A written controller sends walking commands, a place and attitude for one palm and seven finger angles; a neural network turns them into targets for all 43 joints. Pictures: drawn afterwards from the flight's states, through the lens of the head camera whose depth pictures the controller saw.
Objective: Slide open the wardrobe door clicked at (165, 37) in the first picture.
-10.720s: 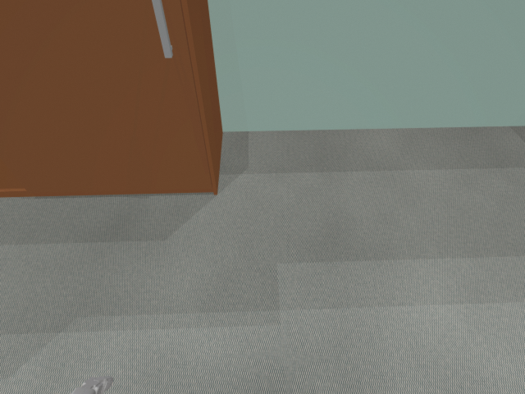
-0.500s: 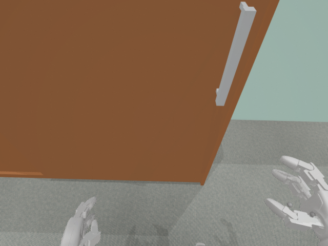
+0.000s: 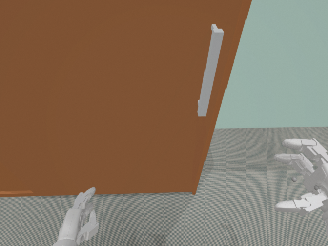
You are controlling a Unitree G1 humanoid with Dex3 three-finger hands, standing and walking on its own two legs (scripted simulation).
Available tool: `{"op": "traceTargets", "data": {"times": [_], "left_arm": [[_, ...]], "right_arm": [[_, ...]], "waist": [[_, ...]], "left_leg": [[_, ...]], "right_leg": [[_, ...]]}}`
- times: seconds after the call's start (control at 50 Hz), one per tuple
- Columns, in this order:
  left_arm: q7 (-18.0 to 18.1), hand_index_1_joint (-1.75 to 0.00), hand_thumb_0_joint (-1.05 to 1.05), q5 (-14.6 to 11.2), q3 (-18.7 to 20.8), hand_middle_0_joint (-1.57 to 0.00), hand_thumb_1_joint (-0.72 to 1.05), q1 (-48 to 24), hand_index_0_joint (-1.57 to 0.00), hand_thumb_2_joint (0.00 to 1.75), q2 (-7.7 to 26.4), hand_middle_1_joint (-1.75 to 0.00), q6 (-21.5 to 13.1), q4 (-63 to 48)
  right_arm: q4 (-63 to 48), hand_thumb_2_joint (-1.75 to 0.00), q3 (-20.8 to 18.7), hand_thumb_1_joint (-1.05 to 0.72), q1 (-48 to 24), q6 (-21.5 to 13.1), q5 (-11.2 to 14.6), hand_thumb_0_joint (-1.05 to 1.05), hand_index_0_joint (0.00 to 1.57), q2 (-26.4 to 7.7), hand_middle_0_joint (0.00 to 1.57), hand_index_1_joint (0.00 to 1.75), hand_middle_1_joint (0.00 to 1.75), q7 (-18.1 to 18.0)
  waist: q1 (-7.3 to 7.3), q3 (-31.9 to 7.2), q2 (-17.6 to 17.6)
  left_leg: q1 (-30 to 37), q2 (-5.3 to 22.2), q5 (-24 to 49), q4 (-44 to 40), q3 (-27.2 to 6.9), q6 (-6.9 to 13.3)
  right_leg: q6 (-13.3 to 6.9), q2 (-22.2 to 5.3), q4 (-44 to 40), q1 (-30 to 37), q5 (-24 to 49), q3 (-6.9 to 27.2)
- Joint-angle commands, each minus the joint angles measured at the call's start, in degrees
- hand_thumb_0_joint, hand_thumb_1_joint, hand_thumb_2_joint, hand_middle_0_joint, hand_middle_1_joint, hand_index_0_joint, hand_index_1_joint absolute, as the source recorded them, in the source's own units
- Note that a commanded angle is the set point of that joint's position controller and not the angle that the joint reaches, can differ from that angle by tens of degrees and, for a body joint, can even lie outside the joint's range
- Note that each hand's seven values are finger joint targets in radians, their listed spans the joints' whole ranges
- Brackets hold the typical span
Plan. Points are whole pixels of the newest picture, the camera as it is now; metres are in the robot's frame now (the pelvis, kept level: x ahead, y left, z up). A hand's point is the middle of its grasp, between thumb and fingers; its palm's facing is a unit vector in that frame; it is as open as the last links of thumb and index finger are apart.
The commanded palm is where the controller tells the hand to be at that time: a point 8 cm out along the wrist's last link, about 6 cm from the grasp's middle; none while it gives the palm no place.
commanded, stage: raise the hand with hooked fingers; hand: right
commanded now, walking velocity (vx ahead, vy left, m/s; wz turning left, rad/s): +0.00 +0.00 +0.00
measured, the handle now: (207, 75) +0.55 -0.11 +0.15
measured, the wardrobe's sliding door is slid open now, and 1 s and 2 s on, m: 0.00 0.00 0.00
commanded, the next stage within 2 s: move the hooked fingers beside the handle in 0.84 s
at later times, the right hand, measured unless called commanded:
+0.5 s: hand (300, 149) +0.28 -0.26 +0.16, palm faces +0.00 +1.00 -0.06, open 14.0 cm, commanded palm +0.25 -0.30 +0.16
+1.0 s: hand (292, 148) +0.29 -0.25 +0.15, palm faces +0.01 +1.00 -0.06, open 14.0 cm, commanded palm +0.26 -0.29 +0.16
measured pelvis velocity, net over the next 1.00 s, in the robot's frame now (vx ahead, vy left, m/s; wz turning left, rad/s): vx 0.01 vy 0.02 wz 0.00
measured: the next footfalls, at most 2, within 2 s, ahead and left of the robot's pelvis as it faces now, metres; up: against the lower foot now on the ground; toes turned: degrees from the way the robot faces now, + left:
none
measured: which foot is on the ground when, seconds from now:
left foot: down 0.00-1.00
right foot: down 0.00-1.00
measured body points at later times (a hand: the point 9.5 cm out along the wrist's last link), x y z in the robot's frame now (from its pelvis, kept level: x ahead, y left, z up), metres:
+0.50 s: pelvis +0.01 +0.02 +0.01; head +0.00 +0.03 +0.46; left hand +0.18 +0.26 -0.06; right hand +0.28 -0.32 +0.16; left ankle -0.01 +0.14 -0.72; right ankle +0.04 -0.11 -0.72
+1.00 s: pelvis +0.01 +0.02 +0.01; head +0.00 +0.04 +0.46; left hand +0.19 +0.26 -0.06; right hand +0.28 -0.30 +0.16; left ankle -0.01 +0.14 -0.72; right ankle +0.04 -0.11 -0.72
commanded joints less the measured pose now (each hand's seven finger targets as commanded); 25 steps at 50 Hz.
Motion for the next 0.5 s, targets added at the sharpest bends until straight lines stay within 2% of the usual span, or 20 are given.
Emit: {"op": "traceTargets", "data": {"times": [0.0, 0.12, 0.16, 0.2, 0.26, 0.32, 0.34, 0.36, 0.38, 0.44, 0.46, 0.48], "left_arm": [[1.14, -0.3, 0.0, -0.56, 3.12, -0.2, 0.9, -4.61, -0.2, 0.9, 8.07, -0.3, -2.77, -7.98], [1.62, -0.3, 0.0, -0.71, 2.53, -0.2, 0.9, -4.97, -0.2, 0.9, 7.93, -0.3, -2.35, -7.7], [1.69, -0.3, 0.0, -0.58, 2.44, -0.2, 0.9, -4.93, -0.2, 0.9, 8.02, -0.3, -2.27, -7.47], [1.78, -0.3, 0.0, -0.83, 2.32, -0.2, 0.9, -5.2, -0.2, 0.9, 8.0, -0.3, -2.17, -7.32], [1.77, -0.3, 0.0, -0.92, 2.26, -0.2, 0.9, -5.08, -0.2, 0.9, 8.02, -0.3, -2.06, -7.1], [1.88, -0.3, 0.0, -1.16, 2.24, -0.2, 0.9, -5.16, -0.2, 0.9, 8.11, -0.3, -1.91, -7.06], [1.85, -0.3, 0.0, -1.16, 2.42, -0.2, 0.9, -4.94, -0.2, 0.9, 8.08, -0.3, -1.87, -7.03], [1.58, -0.3, 0.0, -1.16, 2.42, -0.2, 0.9, -4.66, -0.2, 0.9, 8.19, -0.3, -1.75, -7.08], [1.4, -0.3, 0.0, -1.33, 2.53, -0.2, 0.9, -4.65, -0.2, 0.9, 8.28, -0.3, -1.61, -7.0], [1.15, -0.3, 0.0, -1.43, 2.9, -0.2, 0.9, -4.97, -0.2, 0.9, 8.51, -0.3, -1.33, -7.61], [1.02, -0.3, 0.0, -1.34, 2.92, -0.2, 0.9, -5.05, -0.2, 0.9, 8.48, -0.3, -1.26, -7.64], [1.01, -0.3, 0.0, -1.35, 3.13, -0.2, 0.9, -5.02, -0.2, 0.9, 8.44, -0.3, -1.28, -7.85]], "right_arm": [[-10.92, -0.3, -6.66, 0.5, -14.57, -1.26, 1.73, 0.0, 0.3, -13.37, 0.3, 1.2, 1.2, 0.54], [-8.29, -0.3, -7.82, 0.5, -19.78, 0.54, 1.48, 0.0, 0.3, -15.8, 0.3, 1.2, 1.2, 1.85], [-7.41, -0.3, -9.17, 0.5, -21.07, 0.91, 1.68, 0.0, 0.3, -17.67, 0.3, 1.2, 1.2, 2.2], [-7.16, -0.3, -9.4, 0.5, -23.11, 1.38, 1.72, 0.0, 0.3, -18.15, 0.3, 1.2, 1.2, 2.79], [-5.76, -0.3, -10.12, 0.5, -24.39, 2.11, 2.01, 0.0, 0.3, -19.44, 0.3, 1.2, 1.2, 3.5], [-4.61, -0.3, -10.85, 0.5, -27.12, 2.94, 1.97, 0.0, 0.3, -20.87, 0.3, 1.2, 1.2, 3.95], [-2.58, -0.3, -10.08, 0.5, -25.36, 3.36, 2.02, 0.0, 0.3, -19.45, 0.3, 1.2, 1.2, 4.26], [-0.79, -0.3, -9.91, 0.5, -23.7, 3.91, 2.33, 0.0, 0.3, -18.94, 0.3, 1.2, 1.2, 4.67], [0.37, -0.3, -9.26, 0.5, -22.76, 4.25, 2.44, 0.0, 0.3, -18.09, 0.3, 1.2, 1.2, 5.12], [-0.67, -0.3, -9.49, 0.5, -23.53, 4.61, 2.46, 0.0, 0.3, -18.61, 0.3, 1.2, 1.2, 5.24], [-1.72, -0.3, -9.83, 0.5, -24.06, 4.3, 2.55, 0.0, 0.3, -19.29, 0.3, 1.2, 1.2, 5.11], [-2.94, -0.3, -10.76, 0.5, -24.32, 3.83, 2.57, 0.0, 0.3, -19.84, 0.3, 1.2, 1.2, 4.91]], "waist": [[0.39, -6.32, -4.8], [0.38, -6.38, -4.8], [0.12, -6.34, -3.22], [0.16, -7.71, -5.06], [-0.08, -7.33, -4.28], [0.05, -7.49, -4.94], [0.23, -7.18, -3.2], [-0.24, -6.42, -1.99], [0.08, -5.8, -0.97], [-0.05, -6.4, -1.74], [-0.2, -6.36, -0.64], [-0.25, -8.26, -1.19]], "left_leg": [[-2.33, -3.08, 8.78, -7.21, 0.59, 2.05], [-0.69, -3.04, 9.74, -8.96, 0.31, 2.12], [0.26, -3.06, 10.22, -9.77, 0.08, 2.13], [0.81, -2.87, 10.99, -10.07, -0.09, 2.1], [2.03, -2.91, 13.03, -10.85, -0.34, 2.16], [1.91, -2.64, 13.41, -11.42, -0.51, 2.01], [1.83, -2.63, 13.63, -11.39, -0.3, 1.86], [2.36, -2.69, 14.46, -11.72, -0.68, 1.91], [1.82, -2.5, 15.0, -11.74, -0.87, 1.64], [1.39, -2.27, 15.25, -11.49, -1.13, 1.43], [2.12, -2.22, 15.83, -11.6, -1.49, 1.46], [2.71, -2.15, 17.07, -11.15, -1.55, 1.33]], "right_leg": [[-0.65, 1.15, -9.99, 10.31, 7.09, 2.2], [-0.8, 1.36, -11.33, 12.3, 8.0, 2.31], [-1.0, 1.42, -11.53, 12.56, 8.58, 2.23], [-0.98, 1.67, -11.79, 13.69, 9.05, 1.93], [-1.12, 1.78, -11.91, 14.28, 10.78, 1.75], [-1.2, 1.99, -12.48, 15.0, 10.72, 1.66], [-1.2, 1.95, -12.5, 14.85, 10.85, 1.56], [-1.29, 2.02, -12.2, 14.07, 11.44, 1.39], [-1.34, 2.06, -12.16, 13.7, 11.33, 1.05], [-1.38, 2.2, -11.8, 13.58, 11.47, 0.73], [-1.49, 2.14, -11.41, 13.54, 12.15, 0.54], [-1.53, 2.2, -11.23, 14.38, 13.03, 0.26]]}}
